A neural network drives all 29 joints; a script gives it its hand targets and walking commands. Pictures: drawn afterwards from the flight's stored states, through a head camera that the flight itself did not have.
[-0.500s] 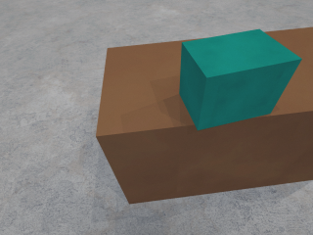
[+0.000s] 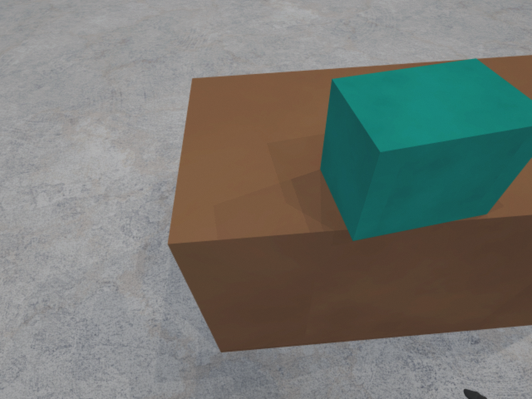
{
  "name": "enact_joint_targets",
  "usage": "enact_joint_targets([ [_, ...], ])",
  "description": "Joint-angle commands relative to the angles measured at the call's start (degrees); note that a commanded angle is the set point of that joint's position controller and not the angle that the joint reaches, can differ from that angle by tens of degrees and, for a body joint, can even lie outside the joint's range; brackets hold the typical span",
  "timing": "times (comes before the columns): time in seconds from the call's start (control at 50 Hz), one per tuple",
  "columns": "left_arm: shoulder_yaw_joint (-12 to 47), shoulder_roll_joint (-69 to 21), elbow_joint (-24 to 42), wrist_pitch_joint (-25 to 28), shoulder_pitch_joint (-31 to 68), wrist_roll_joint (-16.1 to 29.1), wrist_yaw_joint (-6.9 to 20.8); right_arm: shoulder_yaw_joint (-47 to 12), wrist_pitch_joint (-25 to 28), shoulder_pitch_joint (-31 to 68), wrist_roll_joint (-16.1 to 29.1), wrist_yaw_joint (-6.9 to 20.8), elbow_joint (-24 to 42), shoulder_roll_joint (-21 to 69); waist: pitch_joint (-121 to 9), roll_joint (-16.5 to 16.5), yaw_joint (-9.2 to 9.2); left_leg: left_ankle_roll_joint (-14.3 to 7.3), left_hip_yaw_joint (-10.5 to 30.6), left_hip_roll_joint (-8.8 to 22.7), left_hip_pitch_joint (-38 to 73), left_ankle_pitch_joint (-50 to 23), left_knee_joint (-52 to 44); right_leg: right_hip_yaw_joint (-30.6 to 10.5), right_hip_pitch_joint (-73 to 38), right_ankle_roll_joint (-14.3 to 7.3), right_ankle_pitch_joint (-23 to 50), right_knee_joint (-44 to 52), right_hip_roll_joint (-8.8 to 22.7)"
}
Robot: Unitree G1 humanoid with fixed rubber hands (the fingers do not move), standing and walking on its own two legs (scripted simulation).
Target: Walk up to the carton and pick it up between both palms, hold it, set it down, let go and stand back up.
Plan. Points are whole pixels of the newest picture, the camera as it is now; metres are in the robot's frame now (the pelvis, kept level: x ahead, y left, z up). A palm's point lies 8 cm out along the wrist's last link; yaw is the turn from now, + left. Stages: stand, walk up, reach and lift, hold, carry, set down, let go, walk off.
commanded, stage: walk up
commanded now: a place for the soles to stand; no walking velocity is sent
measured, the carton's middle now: (413, 150) +0.51 -0.26 +0.07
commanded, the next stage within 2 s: none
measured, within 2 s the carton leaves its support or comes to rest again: neither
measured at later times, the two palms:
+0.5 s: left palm out of the picture +0.11 +0.30 -0.09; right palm out of the picture +0.09 -0.30 -0.10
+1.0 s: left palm out of the picture +0.10 +0.19 -0.13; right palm out of the picture +0.00 -0.47 -0.09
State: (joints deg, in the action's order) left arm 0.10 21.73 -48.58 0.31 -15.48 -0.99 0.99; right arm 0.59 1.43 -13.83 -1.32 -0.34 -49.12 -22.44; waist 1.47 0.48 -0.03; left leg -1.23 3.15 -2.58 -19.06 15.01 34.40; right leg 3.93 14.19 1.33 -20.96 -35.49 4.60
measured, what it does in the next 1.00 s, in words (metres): steps to the right: right foot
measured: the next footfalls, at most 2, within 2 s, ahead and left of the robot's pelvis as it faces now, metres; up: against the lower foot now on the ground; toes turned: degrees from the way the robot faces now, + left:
right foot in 1.00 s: +0.07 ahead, -0.23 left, +0.00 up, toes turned -4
left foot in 1.52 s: +0.13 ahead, -0.07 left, +0.00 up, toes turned -2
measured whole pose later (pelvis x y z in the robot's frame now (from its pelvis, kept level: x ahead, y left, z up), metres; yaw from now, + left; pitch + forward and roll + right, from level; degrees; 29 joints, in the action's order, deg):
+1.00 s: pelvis -0.01 -0.11 -0.03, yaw -4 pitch -3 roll +4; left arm 0.0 24.4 -47.0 -5.6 -11.5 -2.4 4.9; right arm 6.2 4.3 -20.5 -1.3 -4.6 -49.1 -27.3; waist 3.4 -6.3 0.0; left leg -1.1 3.2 3.9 -19.5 21.3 42.1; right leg -1.9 24.9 -0.1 -25.6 -50.1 4.1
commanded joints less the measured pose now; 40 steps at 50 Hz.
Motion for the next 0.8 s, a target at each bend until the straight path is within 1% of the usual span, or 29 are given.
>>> enact_joint_targets([
  [0.0, -4.62, 11.55, 2.69, 2.11, 3.29, 1.20, -1.23, 2.77, 2.49, 1.98, 0.71, -0.59, 0.63, -12.61, -8.63, -1.11, 1.73, -4.25, 10.96, 7.98, 5.12, -22.93, -3.86, -3.15, -6.54, -3.80, 10.72, 4.55, 2.73],
  [0.04, -4.60, 11.91, 3.10, 2.05, 4.42, 1.31, -1.32, 2.46, 2.41, 2.49, 0.89, -0.70, 0.81, -11.80, -8.17, -1.87, 1.65, -3.51, 8.29, 6.68, 4.95, -26.98, -2.46, -3.49, -7.50, -4.34, 14.69, 5.62, 4.08],
  [0.08, -4.72, 12.09, 2.67, 1.78, 4.77, 1.50, -1.47, 2.34, 2.32, 2.34, 1.05, -0.82, 0.63, -11.58, -8.96, -0.43, 1.25, -3.24, 7.79, 6.64, 5.95, -28.32, -2.15, -3.05, -6.96, -4.35, 17.29, 4.40, 4.11],
  [0.1, -4.52, 11.69, 2.54, 1.67, 4.88, 1.60, -1.45, 2.35, 2.31, 2.24, 1.05, -0.91, 0.86, -11.62, -8.53, -1.55, 1.59, -3.47, 7.95, 6.71, 5.86, -27.74, -2.56, -2.57, -6.97, -4.04, 17.06, 4.52, 3.85],
  [0.12, -4.57, 11.57, 2.43, 1.61, 4.81, 1.47, -1.37, 2.29, 2.20, 2.60, 0.97, -0.91, 0.62, -12.02, -8.88, -0.97, 1.56, -3.56, 8.24, 7.02, 5.66, -26.86, -2.56, -2.74, -6.87, -4.17, 15.98, 4.69, 3.55],
  [0.14, -4.50, 11.33, 2.56, 1.56, 5.35, 1.33, -1.41, 2.36, 2.11, 2.40, 0.89, -0.88, 0.72, -12.18, -8.49, -2.23, 1.47, -3.91, 9.28, 7.37, 4.88, -26.26, -2.72, -2.79, -7.27, -4.24, 15.45, 4.70, 3.49],
  [0.18, -4.45, 11.20, 2.04, 1.37, 5.96, 1.23, -1.30, 2.18, 1.94, 3.17, 1.06, -0.78, 0.95, -11.80, -7.69, -2.04, 1.59, -3.73, 9.48, 7.48, 3.39, -22.96, -3.73, -2.84, -7.02, -4.18, 12.70, 5.89, 3.51],
  [0.22, -4.57, 11.47, 1.73, 1.28, 6.24, 1.18, -1.30, 1.99, 1.83, 4.16, 0.70, -0.71, 1.05, -11.45, -6.77, -1.43, 2.01, -3.57, 9.35, 6.95, 1.91, -20.87, -4.90, -3.54, -7.29, -4.23, 10.98, 6.79, 3.69],
  [0.24, -4.35, 11.50, 1.88, 1.25, 6.60, 1.12, -1.19, 2.08, 1.83, 3.71, 0.82, -0.66, 0.69, -11.33, -6.64, -0.80, 1.53, -3.45, 8.85, 6.62, 2.04, -18.72, -5.55, -3.19, -6.49, -4.47, 8.92, 6.94, 3.69],
  [0.26, -4.41, 11.48, 1.65, 1.34, 7.15, 0.97, -1.19, 2.03, 1.90, 4.03, 0.59, -0.56, 0.75, -11.26, -6.12, 0.26, 1.55, -3.05, 8.83, 6.67, 1.50, -19.44, -5.27, -3.52, -6.70, -4.42, 8.67, 7.81, 3.81],
  [0.28, -4.36, 11.49, 1.84, 1.32, 7.36, 1.07, -1.02, 1.99, 1.91, 3.77, 0.92, -0.53, 0.53, -11.62, -6.32, -1.55, 1.39, -3.16, 8.37, 6.45, 1.99, -18.33, -5.58, -3.15, -6.62, -4.56, 8.09, 7.80, 3.87],
  [0.3, -4.39, 11.41, 1.72, 1.28, 7.57, 0.96, -1.01, 2.07, 1.93, 3.98, 0.67, -0.49, 0.61, -11.98, -6.39, -0.80, 1.60, -3.25, 8.88, 6.58, 1.62, -17.44, -5.76, -3.22, -7.02, -4.43, 6.87, 7.27, 3.61],
  [0.34, -4.56, 11.43, 2.35, 1.16, 7.86, 0.77, -0.94, 2.05, 1.97, 3.92, 0.45, -0.45, 0.39, -11.75, -6.73, -1.47, 1.36, -3.61, 10.28, 6.91, 1.90, -17.40, -6.32, -2.92, -6.54, -4.49, 6.68, 6.70, 3.01],
  [0.36, -4.29, 11.12, 1.84, 1.16, 7.60, 0.99, -0.96, 1.99, 1.97, 4.27, 0.69, -0.48, 0.49, -12.19, -5.79, 0.27, 1.67, -3.72, 10.45, 7.03, 1.60, -16.60, -6.55, -2.97, -5.90, -4.34, 5.50, 6.90, 2.79],
  [0.38, -4.48, 11.45, 1.94, 1.13, 7.37, 0.80, -0.95, 2.12, 1.96, 3.86, 0.44, -0.45, 0.28, -11.92, -6.50, 0.36, 1.34, -3.70, 10.86, 7.18, 2.02, -14.96, -7.05, -3.03, -6.04, -4.43, 4.53, 6.78, 2.48],
  [0.4, -4.37, 11.29, 1.75, 1.08, 7.33, 0.82, -0.87, 1.93, 1.84, 4.16, 0.53, -0.40, 0.66, -12.04, -5.78, -1.23, 1.66, -3.88, 11.01, 7.30, 0.88, -13.12, -7.30, -3.49, -6.20, -4.42, 4.38, 7.53, 2.70],
  [0.44, -4.49, 11.48, 1.79, 1.07, 7.54, 0.62, -0.84, 1.90, 1.89, 3.98, 0.48, -0.30, 0.28, -11.72, -5.24, -1.53, 1.40, -3.55, 10.42, 6.83, 1.03, -12.77, -7.52, -3.91, -5.87, -4.57, 2.95, 7.97, 3.02],
  [0.46, -4.43, 11.49, 1.76, 1.11, 7.70, 0.69, -0.76, 1.83, 1.92, 4.14, 0.61, -0.27, 0.44, -11.39, -5.31, 0.18, 1.30, -3.43, 10.29, 6.71, 0.59, -12.18, -7.91, -4.07, -5.98, -4.63, 2.94, 8.41, 3.10],
  [0.5, -4.41, 11.87, 1.96, 1.10, 8.04, 0.55, -0.72, 2.02, 1.93, 3.54, 0.34, -0.21, 0.16, -12.02, -4.92, -1.04, 0.88, -3.35, 10.43, 6.40, 0.63, -11.18, -7.43, -4.24, -5.15, -4.99, 2.52, 8.16, 3.14],
  [0.52, -4.54, 11.62, 2.08, 1.14, 8.64, 0.60, -0.67, 2.08, 1.97, 3.38, 0.49, -0.15, 0.21, -11.72, -4.99, -0.47, 0.87, -3.22, 10.17, 6.53, 0.78, -12.03, -7.60, -3.70, -5.17, -5.00, 2.57, 8.31, 3.09],
  [0.58, -4.36, 11.11, 1.87, 1.01, 7.88, 0.65, -0.67, 2.10, 1.85, 3.36, 0.39, -0.19, 0.22, -12.35, -4.78, -0.25, 1.27, -3.79, 12.38, 7.39, 0.68, -8.30, -9.09, -2.99, -4.61, -4.64, 0.20, 7.11, 1.76],
  [0.6, -7.18, 15.69, 7.33, -1.85, 7.50, -3.61, 1.41, 6.29, 2.81, -8.84, 0.23, -2.71, -1.54, -20.86, -4.13, -5.72, -2.10, -9.46, 24.58, 13.81, 11.26, 3.82, -11.05, -2.51, 9.48, -4.78, -5.51, -8.26, -2.49],
  [0.62, -7.62, 14.23, 9.64, -3.25, 8.24, -3.70, 1.90, 7.91, 3.38, -14.26, -0.20, -4.16, -1.53, -24.89, -3.03, 0.82, -3.53, -13.20, 39.00, 22.32, 17.70, 10.03, -16.11, -4.92, 22.82, -4.16, -15.00, -19.43, -4.21],
  [0.64, -8.25, 15.36, 10.19, -4.30, 8.31, -4.12, 1.87, 8.52, 3.84, -14.62, 0.22, -4.99, -0.63, -25.21, -1.14, -1.52, -3.29, -13.38, 39.92, 24.96, 16.14, 9.88, -16.10, -9.93, 25.13, -3.32, -11.47, -25.55, -1.07],
  [0.66, -8.53, 14.70, 10.52, -4.64, 7.42, -3.61, 2.11, 8.48, 4.02, -12.73, 0.05, -5.46, 0.55, -23.15, -0.92, -2.69, -2.02, -13.63, 37.61, 24.49, 14.07, 9.27, -15.85, -10.14, 25.09, -2.88, -9.42, -28.83, -0.87],
  [0.68, -8.79, 14.92, 10.74, -4.70, 7.09, -3.56, 2.44, 8.45, 4.13, -10.86, 0.00, -5.77, 1.44, -22.04, -1.02, -3.79, -1.33, -13.49, 34.70, 23.39, 14.16, 5.65, -14.64, -11.26, 24.96, -2.67, -8.10, -29.70, -0.09],
  [0.72, -9.21, 15.27, 10.20, -4.79, 6.25, -3.10, 3.05, 8.24, 4.31, -9.02, -0.07, -5.92, 2.71, -19.75, -1.10, -3.83, -0.77, -11.67, 27.96, 19.72, 13.24, -1.57, -11.27, -11.18, 23.71, -2.20, -6.26, -27.65, 1.64],
  [0.76, -9.43, 15.02, 10.81, -4.94, 6.58, -2.83, 3.67, 8.51, 4.47, -10.18, -0.29, -6.10, 2.78, -20.49, -0.70, -1.47, -1.11, -11.43, 26.63, 19.37, 10.37, -1.18, -11.06, -11.09, 22.70, -2.15, -6.11, -27.13, 2.12],
  [0.78, -9.41, 15.25, 10.81, -5.19, 6.84, -2.45, 3.94, 9.06, 4.57, -9.50, -0.31, -6.17, 3.14, -21.14, -0.01, 2.04, -0.66, -11.61, 25.10, 19.46, 8.93, 1.48, -10.96, -11.76, 22.04, -2.04, -6.70, -25.13, 2.49],
])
